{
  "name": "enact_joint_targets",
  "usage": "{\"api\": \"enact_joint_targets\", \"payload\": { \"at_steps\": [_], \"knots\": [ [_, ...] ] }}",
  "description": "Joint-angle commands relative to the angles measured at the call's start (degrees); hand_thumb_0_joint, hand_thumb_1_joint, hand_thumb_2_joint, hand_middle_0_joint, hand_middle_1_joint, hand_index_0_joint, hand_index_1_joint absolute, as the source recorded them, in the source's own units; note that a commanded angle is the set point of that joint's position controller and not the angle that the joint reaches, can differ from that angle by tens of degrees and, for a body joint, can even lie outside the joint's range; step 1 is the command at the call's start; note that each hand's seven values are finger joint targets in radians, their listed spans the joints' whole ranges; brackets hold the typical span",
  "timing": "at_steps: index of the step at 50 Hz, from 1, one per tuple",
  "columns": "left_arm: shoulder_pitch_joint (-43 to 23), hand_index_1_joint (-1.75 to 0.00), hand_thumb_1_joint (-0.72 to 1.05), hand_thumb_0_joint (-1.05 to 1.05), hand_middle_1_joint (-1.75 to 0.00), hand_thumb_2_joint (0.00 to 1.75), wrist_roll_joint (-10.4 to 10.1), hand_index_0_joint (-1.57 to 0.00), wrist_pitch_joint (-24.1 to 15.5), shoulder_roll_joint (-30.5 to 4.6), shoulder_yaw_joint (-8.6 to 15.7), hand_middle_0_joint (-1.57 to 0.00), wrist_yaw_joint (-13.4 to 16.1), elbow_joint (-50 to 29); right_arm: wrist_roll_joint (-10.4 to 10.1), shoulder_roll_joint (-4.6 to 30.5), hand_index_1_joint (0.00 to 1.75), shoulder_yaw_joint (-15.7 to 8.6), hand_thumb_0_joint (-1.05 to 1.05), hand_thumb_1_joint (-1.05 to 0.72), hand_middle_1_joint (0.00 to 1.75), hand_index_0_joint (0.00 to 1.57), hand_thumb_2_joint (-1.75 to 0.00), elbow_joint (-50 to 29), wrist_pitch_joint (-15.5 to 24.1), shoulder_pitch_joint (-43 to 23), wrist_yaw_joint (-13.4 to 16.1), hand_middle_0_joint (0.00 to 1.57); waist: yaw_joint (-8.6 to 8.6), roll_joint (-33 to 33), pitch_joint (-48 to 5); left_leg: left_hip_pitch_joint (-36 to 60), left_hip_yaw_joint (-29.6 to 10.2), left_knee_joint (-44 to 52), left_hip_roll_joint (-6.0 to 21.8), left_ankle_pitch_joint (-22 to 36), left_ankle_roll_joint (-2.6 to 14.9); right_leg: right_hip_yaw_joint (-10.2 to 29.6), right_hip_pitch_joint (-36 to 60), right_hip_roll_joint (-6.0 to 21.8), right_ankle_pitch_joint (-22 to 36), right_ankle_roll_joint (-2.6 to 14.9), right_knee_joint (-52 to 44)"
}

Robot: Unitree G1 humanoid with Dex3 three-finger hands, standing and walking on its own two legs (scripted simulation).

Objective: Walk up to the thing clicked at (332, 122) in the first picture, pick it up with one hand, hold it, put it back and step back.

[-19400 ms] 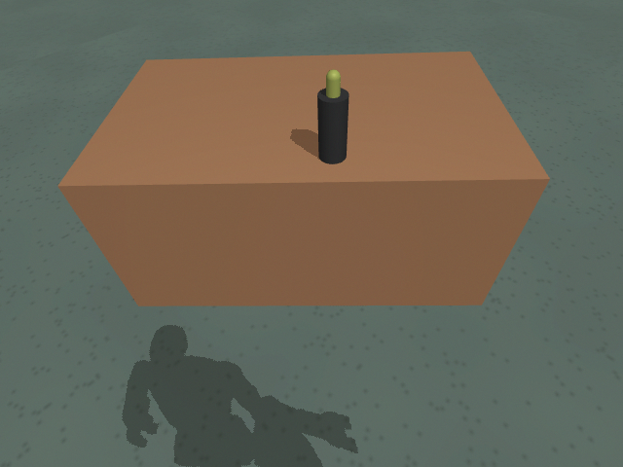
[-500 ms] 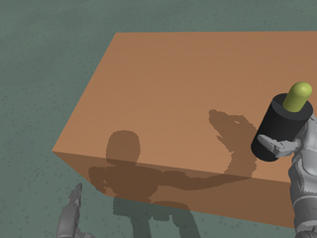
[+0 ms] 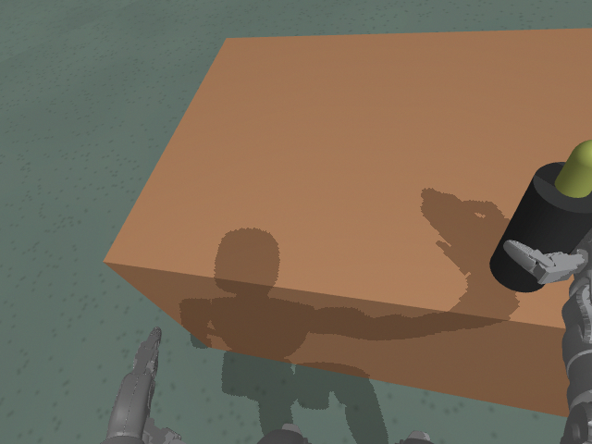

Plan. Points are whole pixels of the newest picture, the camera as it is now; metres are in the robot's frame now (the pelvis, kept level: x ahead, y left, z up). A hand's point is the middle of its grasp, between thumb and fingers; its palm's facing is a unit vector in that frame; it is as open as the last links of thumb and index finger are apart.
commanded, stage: lower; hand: right
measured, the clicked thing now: (550, 219) +0.43 -0.24 +0.04
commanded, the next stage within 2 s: loosen in 0.20 s
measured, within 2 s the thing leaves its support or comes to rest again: rests again in 1.28 s
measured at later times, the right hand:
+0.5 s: hand (542, 237) +0.44 -0.25 -0.02, palm faces +0.29 +0.96 -0.01, open 10.8 cm
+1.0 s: hand (548, 225) +0.44 -0.25 +0.00, palm faces +0.30 +0.95 +0.02, open 13.8 cm
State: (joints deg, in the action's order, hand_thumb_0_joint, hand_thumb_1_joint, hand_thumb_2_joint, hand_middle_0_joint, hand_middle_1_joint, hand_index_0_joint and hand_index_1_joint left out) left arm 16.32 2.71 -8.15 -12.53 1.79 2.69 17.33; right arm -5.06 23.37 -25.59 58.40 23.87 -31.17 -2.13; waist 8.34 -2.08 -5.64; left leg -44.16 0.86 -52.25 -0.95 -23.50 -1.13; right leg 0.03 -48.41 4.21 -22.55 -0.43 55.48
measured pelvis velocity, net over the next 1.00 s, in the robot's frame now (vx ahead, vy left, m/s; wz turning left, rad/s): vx -0.01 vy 0.01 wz -0.01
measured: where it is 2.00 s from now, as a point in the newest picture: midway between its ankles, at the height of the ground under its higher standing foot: outside the picture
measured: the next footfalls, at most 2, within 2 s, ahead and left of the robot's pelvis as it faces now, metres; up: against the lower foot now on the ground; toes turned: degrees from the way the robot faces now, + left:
none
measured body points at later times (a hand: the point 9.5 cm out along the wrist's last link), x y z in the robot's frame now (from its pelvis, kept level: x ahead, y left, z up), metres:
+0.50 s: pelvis -0.01 +0.00 -0.03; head +0.10 -0.05 +0.41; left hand +0.16 +0.26 -0.03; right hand +0.42 -0.30 -0.02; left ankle +0.02 +0.14 -0.68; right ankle +0.04 -0.12 -0.68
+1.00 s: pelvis -0.01 +0.01 -0.03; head +0.10 -0.04 +0.40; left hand +0.15 +0.27 -0.03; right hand +0.42 -0.30 +0.00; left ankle +0.02 +0.14 -0.68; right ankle +0.04 -0.12 -0.68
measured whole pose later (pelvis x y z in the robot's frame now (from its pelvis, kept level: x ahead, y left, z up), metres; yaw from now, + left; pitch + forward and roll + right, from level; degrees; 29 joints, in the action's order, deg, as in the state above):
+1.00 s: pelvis -0.01 +0.01 -0.03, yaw +0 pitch +19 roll +3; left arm 22.4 2.9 -1.3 -14.4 2.6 0.1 3.3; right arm -5.2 26.6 -29.9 61.1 27.2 -35.8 -5.6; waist 9.9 -0.8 -7.8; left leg -54.3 2.3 -62.4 -1.1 -27.6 -0.7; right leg 2.0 -59.1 4.2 -26.0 -0.8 65.5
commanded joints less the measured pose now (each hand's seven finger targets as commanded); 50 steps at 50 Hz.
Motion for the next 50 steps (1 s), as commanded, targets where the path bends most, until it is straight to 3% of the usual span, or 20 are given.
{"api": "enact_joint_targets", "payload": {
  "at_steps": [1, 3, 7, 9, 10, 11, 12, 13, 15, 16, 19, 21, 24, 30, 32, 34, 37, 39, 45, 50],
  "knots": [
    [3.22, -0.05, -0.57, 0.0, -0.04, 0.06, 0.27, -0.05, -2.63, -9.82, 6.21, -0.06, 0.55, -7.44, -1.77, 16.6, 1.46, -3.1, 0.0, -0.05, 1.46, 1.31, -1.36, -13.72, 8.64, -28.06, -1.91, 1.24, 1.3, 12.54, -25.98, 0.01, 0.7, 3.13, -1.7, 14.84, 1.38, 1.66, 22.35, -1.84, 18.35, 0.59, -3.3],
    [0.04, -0.05, -0.57, 0.0, -0.04, 0.06, 0.37, -0.05, -3.21, -11.0, 6.4, -0.06, 0.55, -15.04, -1.56, 21.95, 1.47, -5.67, 0.0, -0.06, 1.47, 1.32, -1.36, -21.45, 10.42, -34.95, -1.85, 1.25, 0.81, 14.87, -34.96, 1.86, 0.61, 1.92, -1.7, 16.32, 1.44, 1.82, 25.76, -1.79, 20.57, 0.53, -1.96],
    [0.2, -0.05, -0.57, 0.0, -0.04, 0.06, 0.22, -0.05, -2.52, -10.5, 6.37, -0.06, 0.19, -15.06, -1.27, 19.83, 1.43, -5.44, 0.0, -0.07, 1.43, 1.29, -1.32, -13.77, 10.45, -30.21, -1.47, 1.23, 1.22, 11.13, -28.43, 1.91, 0.07, 1.5, -1.71, 12.88, 1.44, 1.26, 16.83, -2.66, 10.98, 1.11, -0.93],
    [0.08, -0.05, -0.56, 0.0, -0.04, 0.06, 0.43, -0.05, -2.59, -10.61, 6.09, -0.05, 0.29, -17.12, -1.08, 23.68, 1.43, -6.87, 0.0, -0.05, 1.43, 1.29, -1.32, -21.59, 11.93, -35.13, -1.29, 1.23, 0.63, 15.4, -34.68, 1.42, -0.28, 0.77, -1.61, 12.59, 1.63, 1.21, 19.83, -2.23, 11.28, 0.78, -0.4],
    [2.74, -0.05, -0.57, 0.0, -0.04, 0.06, 0.81, -0.04, -2.2, -10.29, 6.13, -0.05, 0.24, -14.39, -0.8, 24.23, 1.43, -6.5, 0.0, -0.05, 1.43, 1.29, -1.32, -21.65, 12.22, -36.13, -1.32, 1.22, 0.71, 18.35, -33.79, -0.37, -0.28, 0.21, -1.54, 12.43, 1.77, 1.03, 20.68, -2.2, 12.08, 0.57, 0.11],
    [2.8, -0.05, -0.57, 0.0, -0.04, 0.06, 0.92, -0.04, -1.98, -10.45, 5.95, -0.05, 0.2, -14.94, -0.9, 22.82, 1.42, -5.57, 0.0, -0.07, 1.42, 1.29, -1.31, -20.53, 12.25, -35.75, -1.25, 1.23, 1.18, 17.58, -32.75, -1.2, 0.1, 0.02, -1.92, 11.98, 1.91, 1.29, 20.55, -2.12, 11.97, 0.4, 0.0],
    [1.33, -0.05, -0.56, 0.0, -0.04, 0.06, 0.7, -0.05, -2.04, -9.18, 4.39, -0.05, -0.03, -16.29, -0.41, 18.6, 1.44, -3.75, 0.0, -0.09, 1.44, 1.3, -1.32, -11.18, 11.19, -29.44, -1.46, 1.24, 1.85, 14.08, -28.42, -1.86, 0.59, -0.16, -2.17, 11.04, 1.86, 1.54, 17.45, -2.21, 10.3, 0.52, -0.14],
    [1.69, -0.05, -0.57, 0.0, -0.04, 0.06, 0.84, -0.04, -1.65, -10.32, 5.97, -0.05, 0.09, -14.6, -0.64, 16.65, 1.44, -2.94, 0.0, -0.06, 1.44, 1.3, -1.33, -11.59, 11.33, -30.01, -1.53, 1.24, 2.35, 13.79, -26.29, -3.0, 0.31, -0.21, -1.86, 9.83, 1.86, 1.54, 14.47, -2.12, 8.1, 0.72, 0.28],
    [-1.37, -0.05, -0.57, 0.0, -0.04, 0.06, 0.98, -0.04, -1.51, -9.66, 4.12, -0.06, -0.1, -19.36, -0.32, 20.04, 1.41, -4.64, 0.0, -0.06, 1.41, 1.27, -1.3, -15.26, 12.04, -33.9, -1.49, 1.21, 1.19, 15.32, -30.87, -2.07, 0.47, -0.8, -1.93, 9.18, 2.06, 1.78, 15.17, -2.04, 7.18, 0.41, -0.02],
    [1.14, -0.05, -0.58, 0.0, -0.04, 0.06, 1.18, -0.05, -1.11, -10.74, 5.52, -0.06, 0.14, -18.38, -0.04, 23.01, 1.39, -5.67, 0.0, 0.02, 1.39, 1.29, -1.25, -18.9, 12.5, -37.14, -1.33, 1.22, 1.42, 17.92, -32.84, -2.47, 0.11, -0.88, -1.89, 9.06, 2.14, 1.55, 16.83, -1.93, 7.16, 0.27, 0.3],
    [3.41, -0.04, -0.52, 0.0, -0.05, 0.03, 1.02, -0.07, -0.49, -10.34, 4.82, -0.06, -0.05, -20.57, 0.05, 17.74, 1.16, -3.16, 0.0, 0.16, 1.15, 1.17, -1.01, -12.99, 11.0, -30.84, -1.96, 1.13, 2.66, 15.16, -30.75, -2.57, 0.91, -1.29, -2.13, 9.97, 1.99, 1.95, 16.9, -1.9, 8.73, 0.46, 0.6],
    [5.38, -0.04, -0.53, 0.0, -0.05, 0.04, 1.12, -0.06, 0.11, -11.79, 6.48, -0.06, 0.07, -18.84, -0.38, 21.02, 1.06, -5.12, 0.0, 0.2, 1.06, 1.14, -0.85, -17.13, 11.23, -33.74, -1.73, 1.1, 2.23, 17.48, -33.9, -2.53, 1.24, -2.09, -2.18, 12.15, 2.12, 2.14, 19.54, -1.84, 13.75, 0.17, 1.23],
    [6.38, -0.05, -0.53, 0.0, -0.05, 0.04, 0.85, -0.06, 0.89, -12.66, 7.56, -0.06, -0.23, -19.65, -0.72, 19.04, 0.93, -3.93, 0.0, 0.32, 0.93, 1.11, -0.66, -17.41, 10.27, -32.4, -1.97, 1.07, 2.64, 16.83, -32.71, -3.78, 1.87, -2.65, -2.39, 12.69, 2.23, 2.63, 20.49, -1.57, 17.59, -0.08, 1.57],
    [3.6, -0.05, -0.56, 0.0, -0.04, 0.06, 0.7, -0.05, 1.64, -10.7, 5.81, -0.05, -0.8, -20.06, 0.09, 16.17, 0.68, -2.17, 0.0, 0.55, 0.68, 0.89, -0.41, -13.57, 9.66, -30.45, -1.59, 0.86, 1.99, 14.66, -27.89, -5.33, 2.01, -2.63, -2.34, 9.33, 2.49, 2.69, 16.27, -1.57, 12.01, 0.01, 0.29],
    [4.13, -0.05, -0.56, 0.0, -0.05, 0.06, 0.67, -0.05, 2.07, -10.46, 5.71, -0.05, -0.86, -20.87, 0.33, 14.63, 0.64, -1.85, 0.0, 0.54, 0.64, 0.86, -0.37, -10.1, 9.02, -28.01, -1.65, 0.84, 2.72, 12.52, -25.33, -4.36, 1.93, -2.14, -2.22, 8.99, 2.38, 2.5, 13.6, -1.76, 8.91, 0.23, -0.04],
    [4.76, -0.05, -0.55, 0.0, -0.05, 0.06, 0.48, -0.05, 2.53, -10.91, 5.88, -0.05, -0.88, -21.97, 0.57, 16.66, 0.59, -3.19, 0.0, 0.52, 0.58, 0.8, -0.33, -10.04, 8.59, -27.86, -1.79, 0.78, 2.3, 13.03, -26.6, -3.85, 1.65, -2.09, -2.01, 9.37, 2.31, 2.38, 13.9, -1.72, 8.88, 0.34, -0.04],
    [7.87, -0.05, -0.55, 0.0, -0.05, 0.05, 0.5, -0.05, 3.27, -10.9, 6.42, -0.05, -1.24, -21.54, 0.23, 13.51, 0.55, -2.46, 0.0, 0.5, 0.55, 0.76, -0.31, -5.9, 7.36, -24.41, -2.69, 0.74, 3.37, 11.39, -23.66, -5.71, 2.05, -2.02, -2.08, 8.06, 2.19, 2.69, 13.03, -1.51, 7.76, 0.34, -0.49],
    [6.62, -0.05, -0.56, 0.0, -0.05, 0.06, 0.3, -0.05, 3.35, -10.51, 5.63, -0.05, -1.6, -23.78, 0.19, 15.74, 0.53, -3.81, 0.0, 0.47, 0.53, 0.71, -0.31, -7.53, 7.13, -24.73, -2.89, 0.7, 1.78, 12.04, -26.12, -4.43, 2.07, -2.64, -1.98, 9.52, 2.21, 2.67, 13.64, -1.78, 10.27, 0.38, -0.19],
    [6.33, -0.05, -0.56, 0.0, -0.05, 0.06, 0.02, -0.05, 3.57, -11.57, 7.38, -0.05, -1.62, -24.39, -0.47, 16.26, 0.41, -4.54, 0.0, 0.46, 0.41, 0.56, -0.25, -9.57, 6.92, -26.8, -3.57, 0.55, 2.7, 8.25, -25.86, -3.13, 1.15, -2.3, -1.6, 10.4, 1.79, 2.22, 9.87, -2.15, 8.48, 1.39, 1.92],
    [6.68, -0.04, -0.52, 0.0, -0.05, 0.03, 0.05, -0.06, 3.62, -9.68, 5.48, -0.06, -1.64, -23.93, 0.17, 16.43, 0.36, -4.16, 0.0, 0.41, 0.36, 0.38, -0.3, -7.18, 7.25, -27.42, -4.05, 0.38, 3.2, 8.59, -24.71, -3.05, -0.49, -1.44, -1.2, 8.24, 1.49, 1.63, 7.66, -2.22, 5.51, 1.55, 2.96]
  ]
}}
